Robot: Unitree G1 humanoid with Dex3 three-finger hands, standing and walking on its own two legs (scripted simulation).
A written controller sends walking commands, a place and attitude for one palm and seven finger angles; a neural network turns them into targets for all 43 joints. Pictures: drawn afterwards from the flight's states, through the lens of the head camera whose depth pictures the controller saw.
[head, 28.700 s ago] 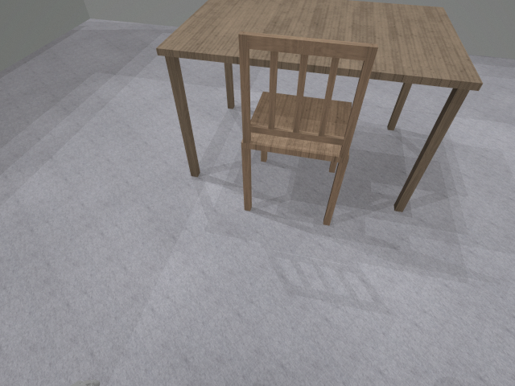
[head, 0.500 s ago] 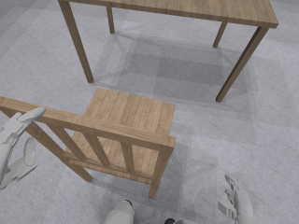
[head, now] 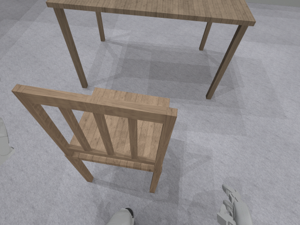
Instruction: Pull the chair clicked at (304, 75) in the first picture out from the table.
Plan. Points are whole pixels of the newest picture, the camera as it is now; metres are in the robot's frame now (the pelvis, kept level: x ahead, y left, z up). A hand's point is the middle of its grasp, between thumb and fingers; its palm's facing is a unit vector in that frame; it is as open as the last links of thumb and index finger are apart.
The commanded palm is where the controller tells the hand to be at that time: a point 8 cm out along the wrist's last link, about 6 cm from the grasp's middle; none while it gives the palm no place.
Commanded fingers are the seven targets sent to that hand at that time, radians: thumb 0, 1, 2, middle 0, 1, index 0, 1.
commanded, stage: stop stepping back and stand still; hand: left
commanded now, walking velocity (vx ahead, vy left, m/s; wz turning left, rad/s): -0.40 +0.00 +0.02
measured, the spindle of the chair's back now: (105, 135) +0.38 +0.18 -0.09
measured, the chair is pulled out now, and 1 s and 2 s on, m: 0.64 0.64 0.64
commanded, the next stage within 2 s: let the arm hang, fingers relaxed in 0.74 s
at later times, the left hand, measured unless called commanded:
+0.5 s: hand out of the picture +0.13 +0.27 +0.17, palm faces +0.43 -0.78 -0.46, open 7.4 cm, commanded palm +0.07 +0.31 +0.19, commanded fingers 0.00 0.90 0.90 -0.20 -0.30 -0.20 -0.30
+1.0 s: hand (55, 222) +0.13 +0.24 -0.05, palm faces +0.12 -0.92 -0.38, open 7.4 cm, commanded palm none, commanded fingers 0.00 0.90 0.90 -0.20 -0.30 -0.20 -0.30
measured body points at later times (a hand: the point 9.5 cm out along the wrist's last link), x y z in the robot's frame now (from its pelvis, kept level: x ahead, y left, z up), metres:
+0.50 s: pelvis -0.06 +0.01 +0.01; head -0.07 +0.02 +0.46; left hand +0.10 +0.31 +0.20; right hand +0.10 -0.23 -0.06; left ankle -0.05 +0.13 -0.73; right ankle -0.01 -0.15 -0.73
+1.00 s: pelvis -0.06 +0.00 +0.00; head -0.06 -0.02 +0.45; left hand +0.12 +0.29 -0.02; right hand +0.08 -0.24 -0.12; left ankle -0.05 +0.13 -0.73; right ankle -0.01 -0.15 -0.73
